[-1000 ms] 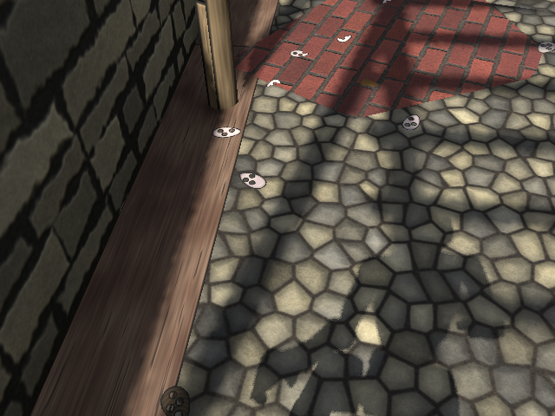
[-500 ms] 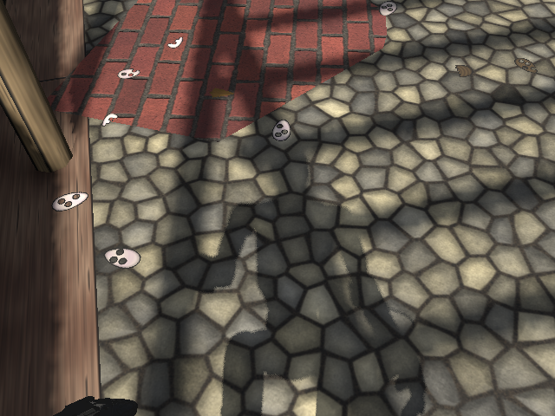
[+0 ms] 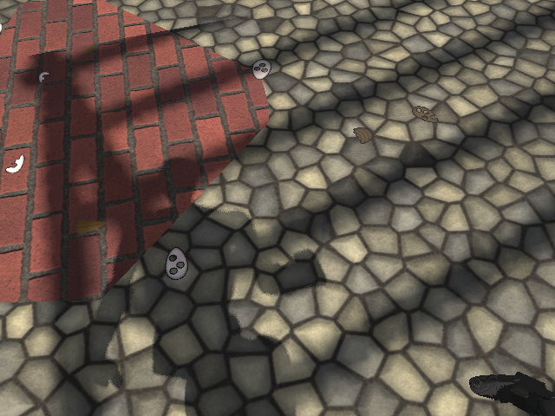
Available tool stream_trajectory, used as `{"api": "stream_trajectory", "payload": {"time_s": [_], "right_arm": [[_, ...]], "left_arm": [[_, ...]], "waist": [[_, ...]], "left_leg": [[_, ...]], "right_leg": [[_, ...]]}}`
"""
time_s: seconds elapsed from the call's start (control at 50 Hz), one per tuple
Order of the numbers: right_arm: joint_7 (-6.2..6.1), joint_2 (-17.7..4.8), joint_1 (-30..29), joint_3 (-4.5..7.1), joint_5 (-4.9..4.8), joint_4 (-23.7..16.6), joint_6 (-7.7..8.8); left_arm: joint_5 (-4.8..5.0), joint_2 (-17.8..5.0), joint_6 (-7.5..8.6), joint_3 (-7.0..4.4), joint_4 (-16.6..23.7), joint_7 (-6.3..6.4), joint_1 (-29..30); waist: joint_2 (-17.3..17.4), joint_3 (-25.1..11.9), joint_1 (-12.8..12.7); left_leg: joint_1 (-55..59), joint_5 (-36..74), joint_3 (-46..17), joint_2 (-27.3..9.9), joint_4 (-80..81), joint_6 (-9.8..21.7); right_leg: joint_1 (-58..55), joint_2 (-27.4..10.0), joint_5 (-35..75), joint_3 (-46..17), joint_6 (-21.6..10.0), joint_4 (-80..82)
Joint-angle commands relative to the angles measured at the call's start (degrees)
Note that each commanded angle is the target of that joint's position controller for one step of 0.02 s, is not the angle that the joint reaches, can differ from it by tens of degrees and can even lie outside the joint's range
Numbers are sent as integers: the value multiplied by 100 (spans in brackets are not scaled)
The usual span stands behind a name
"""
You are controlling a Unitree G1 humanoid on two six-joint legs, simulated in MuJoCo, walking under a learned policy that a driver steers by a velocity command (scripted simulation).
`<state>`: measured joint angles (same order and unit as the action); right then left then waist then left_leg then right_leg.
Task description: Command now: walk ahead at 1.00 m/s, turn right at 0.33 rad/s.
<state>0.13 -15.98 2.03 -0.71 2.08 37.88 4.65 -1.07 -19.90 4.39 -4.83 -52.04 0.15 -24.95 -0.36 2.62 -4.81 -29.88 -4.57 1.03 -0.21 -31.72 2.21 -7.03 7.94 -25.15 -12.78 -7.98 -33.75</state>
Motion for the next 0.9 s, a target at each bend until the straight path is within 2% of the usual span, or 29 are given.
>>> {"api": "stream_trajectory", "payload": {"time_s": [0.02,0.04,0.06,0.08,0.14,0.2,0.24,0.28,0.34,0.36,0.38,0.4,0.42,0.44,0.46,0.48,0.5,0.54,0.6,0.64,0.7,0.74,0.78,0.8,0.82,0.84,0.86,0.88,0.9], "right_arm": [[-52,-1688,2699,651,137,546,-33],[1,-1130,1915,585,76,407,-44],[34,-804,1670,523,35,449,-33],[39,-637,1745,467,76,602,-20],[50,-409,2117,363,14,1022,111],[76,-563,2347,374,-147,1189,194],[78,-615,2343,405,-179,1183,222],[57,-895,2502,488,-240,1245,254],[71,-1142,2652,533,-270,1326,234],[56,-1227,2755,550,-242,1384,208],[31,-1336,2700,580,-194,1395,155],[25,-1268,2554,572,-177,1336,138],[18,-614,2525,448,-112,1117,160],[25,-125,3045,348,-468,805,123],[-26,-604,2421,432,-347,812,38],[14,-618,1988,450,-269,789,-12],[67,-500,1843,439,-228,794,-66],[176,-256,1812,426,-82,736,-263],[308,-38,1146,372,-27,316,-472],[398,-46,635,318,-24,26,-477],[520,-99,102,243,-24,-165,-411],[540,-200,421,264,35,-14,-334],[448,-527,1706,409,54,353,-305],[332,-760,2773,549,81,669,-301],[166,-1027,2866,671,46,817,-306],[97,-1806,2466,834,37,647,-375],[123,-2111,2453,961,-20,304,-412],[38,-1918,1930,961,-119,58,-479],[-22,-1518,1541,861,-182,34,-513]], "left_arm": [[148,144,153,192,605,-17,-521],[69,-293,112,152,579,22,265],[1,-416,92,144,652,-36,789],[-42,-340,80,170,765,-98,1153],[-140,59,-54,319,976,-267,1286],[-287,35,-56,439,1456,-336,2206],[-239,91,18,554,1730,-413,2868],[-130,251,69,650,1841,-474,3190],[-114,-78,87,542,1788,-310,2991],[-158,-256,105,456,1662,-230,2569],[-157,-420,125,352,1351,-143,1594],[-199,-674,138,221,1091,-33,565],[-350,-1158,147,61,980,91,-468],[-377,-1366,93,5,1060,67,-171],[-256,-870,61,33,1106,45,382],[-201,-382,105,137,1086,31,741],[-219,-198,138,159,980,12,837],[-140,1,223,203,763,19,755],[30,138,355,225,508,-29,682],[14,170,411,225,458,-33,877],[38,-45,436,186,468,24,1058],[113,-439,440,105,460,78,822],[190,-861,278,-15,591,109,871],[210,-897,197,-39,670,87,1001],[210,-558,141,4,590,18,906],[65,28,85,130,811,28,151],[69,-196,39,157,1212,101,-15],[10,-348,44,208,1280,146,304],[-49,-381,18,208,1294,141,581]], "waist": [[2240,-2413,889],[1056,-1173,880],[196,-722,870],[-32,-431,848],[313,-77,523],[318,510,453],[232,720,543],[265,610,621],[335,194,505],[416,-241,327],[484,-812,-125],[459,-1320,-644],[-476,-2193,-812],[-1788,-2984,-214],[-949,-2004,-165],[-498,-1143,-91],[-240,-687,56],[-414,-307,376],[-512,75,573],[-532,303,710],[-49,597,785],[-48,276,896],[-261,-549,1478],[-254,-1090,1911],[253,-985,1805],[1310,-1053,1033],[897,-2773,1107],[189,-2552,998],[-229,-1693,765]], "left_leg": [[5385,-3775,-5363,-2302,1713,1182],[4412,-3897,-4566,-2008,1863,1082],[3661,-3111,-3598,-1800,1761,1031],[3172,-2362,-2919,-1523,1814,931],[2544,-1870,-2109,-1189,2146,826],[2128,-1157,-1742,-1034,2731,1047],[1591,-243,-1254,-723,2977,997],[1228,1018,-1084,-776,3262,930],[2280,3232,-1010,-887,2447,796],[2603,4023,-964,-852,1690,682],[2459,4187,-883,-716,436,586],[1567,3288,-859,-487,-1092,501],[629,251,-635,-78,-3221,522],[-725,-2142,-635,389,-4907,453],[-1357,-1575,-629,-50,-5063,520],[-1480,-1138,-578,-275,-4723,499],[-1327,-1051,-539,-424,-4540,449],[-1036,-1113,-522,-635,-4342,340],[-1452,-773,-356,-833,-4015,257],[-1409,-37,-163,-811,-3384,266],[-381,1044,585,-409,-1455,388],[558,1326,1067,196,-817,462],[2032,952,1038,645,-706,677],[3150,1030,715,703,-599,881],[3740,1558,124,355,-91,1062],[4662,6470,-1423,-936,-939,1528],[5796,6207,-3253,-1810,-223,2530],[5101,4348,-3712,-1784,521,2467],[4011,3194,-3437,-1493,888,2274]], "right_leg": [[4213,118,-22,323,237,-4872],[4640,-442,620,389,109,-4777],[4550,-673,1045,448,107,-4464],[4476,-786,1092,477,91,-4218],[4553,-948,988,394,177,-3730],[5147,-1308,1401,979,438,-2652],[4487,-1300,2237,1253,603,-1174],[3296,-1046,2831,1588,597,-439],[2731,-803,2768,1572,474,72],[2168,-616,2369,1562,414,170],[1070,-471,2002,1590,378,208],[-296,-954,1728,1220,336,82],[-1385,-2508,-347,-415,271,202],[-1967,-3731,-1586,-3407,-271,1484],[-1242,-3342,-1718,-2976,-197,1790],[-451,-3084,-842,-1884,-127,1724],[201,-2876,179,-1179,-84,1855],[1040,-2653,981,-175,27,2081],[1287,-2539,1991,959,209,2463],[1552,-2211,2599,1831,340,2657],[1885,-1815,4200,2826,506,2659],[1499,-1825,6214,2938,584,1783],[1387,-2058,7427,2806,636,-201],[1703,-2111,6865,2647,703,-1746],[2508,-1430,2688,2616,901,-3609],[4059,-715,-1363,2433,1165,-6049],[4910,-613,-913,1194,1253,-6794],[4984,-857,-348,888,1153,-6394],[4896,-1059,-68,850,1142,-5799]]}}
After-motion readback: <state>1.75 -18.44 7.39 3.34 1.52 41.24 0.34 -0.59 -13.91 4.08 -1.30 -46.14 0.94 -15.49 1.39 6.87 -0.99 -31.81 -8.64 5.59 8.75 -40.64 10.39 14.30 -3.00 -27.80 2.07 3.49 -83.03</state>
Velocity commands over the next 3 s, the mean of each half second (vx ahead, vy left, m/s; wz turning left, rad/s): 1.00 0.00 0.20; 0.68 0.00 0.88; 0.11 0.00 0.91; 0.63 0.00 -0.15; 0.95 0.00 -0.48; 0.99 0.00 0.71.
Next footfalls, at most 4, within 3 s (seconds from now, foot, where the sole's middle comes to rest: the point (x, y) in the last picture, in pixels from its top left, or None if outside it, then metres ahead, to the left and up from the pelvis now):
0.40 right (354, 357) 0.60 -0.10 -0.75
0.82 left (249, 230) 0.95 0.20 -0.75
1.32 right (273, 179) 1.15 0.15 -0.75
1.76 left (244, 236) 0.93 0.21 -0.75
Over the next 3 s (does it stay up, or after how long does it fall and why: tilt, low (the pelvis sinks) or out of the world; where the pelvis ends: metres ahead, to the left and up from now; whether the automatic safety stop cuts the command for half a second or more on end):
stays up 1.72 0.88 0.02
